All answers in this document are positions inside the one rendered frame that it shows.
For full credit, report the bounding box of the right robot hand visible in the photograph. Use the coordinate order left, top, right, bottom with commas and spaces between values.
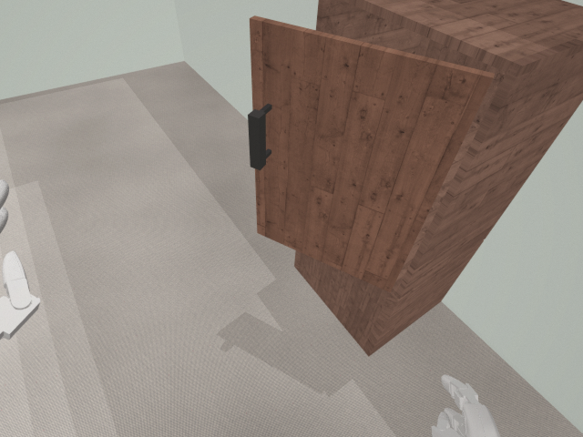
432, 375, 500, 437

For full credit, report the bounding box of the cupboard door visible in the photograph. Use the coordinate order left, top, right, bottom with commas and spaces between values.
250, 15, 495, 292

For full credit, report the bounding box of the handle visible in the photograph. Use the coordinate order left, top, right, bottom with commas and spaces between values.
248, 104, 271, 170

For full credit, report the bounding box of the left robot hand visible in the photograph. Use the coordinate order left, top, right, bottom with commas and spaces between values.
0, 179, 40, 340

